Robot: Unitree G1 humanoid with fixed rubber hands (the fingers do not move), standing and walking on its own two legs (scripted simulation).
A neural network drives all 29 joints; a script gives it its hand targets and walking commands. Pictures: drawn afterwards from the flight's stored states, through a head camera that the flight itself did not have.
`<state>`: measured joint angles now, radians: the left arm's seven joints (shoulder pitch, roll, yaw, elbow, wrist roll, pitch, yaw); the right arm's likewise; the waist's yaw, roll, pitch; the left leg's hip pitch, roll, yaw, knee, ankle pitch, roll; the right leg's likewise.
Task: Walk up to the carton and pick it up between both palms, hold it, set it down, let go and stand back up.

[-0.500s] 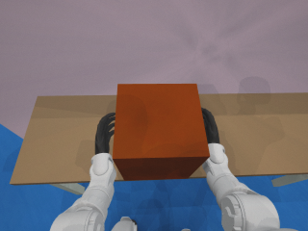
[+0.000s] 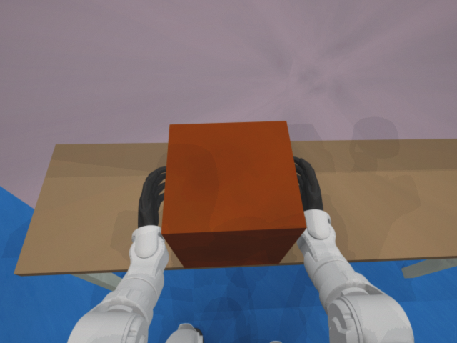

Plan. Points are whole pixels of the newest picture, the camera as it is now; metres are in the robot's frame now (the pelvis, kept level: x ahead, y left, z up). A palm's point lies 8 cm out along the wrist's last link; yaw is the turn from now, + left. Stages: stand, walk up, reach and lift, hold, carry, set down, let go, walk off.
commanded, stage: reach and lift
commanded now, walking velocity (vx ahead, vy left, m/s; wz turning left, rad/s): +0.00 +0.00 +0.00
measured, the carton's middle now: (230, 202) +0.38 +0.01 -0.05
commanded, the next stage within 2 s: none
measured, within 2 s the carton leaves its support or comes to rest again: neither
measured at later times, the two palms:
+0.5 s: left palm (154, 206) +0.33 +0.14 +0.03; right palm (336, 197) +0.34 -0.16 +0.05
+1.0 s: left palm (154, 173) +0.35 +0.13 +0.10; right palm (359, 171) +0.36 -0.17 +0.11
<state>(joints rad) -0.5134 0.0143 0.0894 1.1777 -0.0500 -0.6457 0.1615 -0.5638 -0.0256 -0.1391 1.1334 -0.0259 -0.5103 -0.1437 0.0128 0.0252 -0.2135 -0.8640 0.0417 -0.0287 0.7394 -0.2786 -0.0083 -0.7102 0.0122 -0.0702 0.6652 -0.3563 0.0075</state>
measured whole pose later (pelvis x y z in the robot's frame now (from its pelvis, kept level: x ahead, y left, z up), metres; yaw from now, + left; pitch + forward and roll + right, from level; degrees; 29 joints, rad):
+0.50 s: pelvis -0.03 -0.01 +0.01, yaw +1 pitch +19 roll -2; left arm -0.51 0.05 -0.02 1.03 -0.11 -0.42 0.19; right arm -0.51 -0.04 -0.08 0.87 0.11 -0.23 -0.16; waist 0.00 0.03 -0.29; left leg -0.79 0.04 -0.03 0.67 -0.21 -0.02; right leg -0.67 0.01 -0.07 0.66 -0.32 -0.01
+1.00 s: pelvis -0.02 -0.03 +0.02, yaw +1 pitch +14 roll +0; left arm -0.54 0.10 0.01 0.73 -0.19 0.03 0.13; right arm -0.51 -0.04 -0.05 0.54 0.21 0.19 -0.28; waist 0.00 0.02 -0.28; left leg -0.63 0.04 -0.03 0.55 -0.17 -0.04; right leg -0.54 0.01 -0.07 0.60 -0.31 -0.01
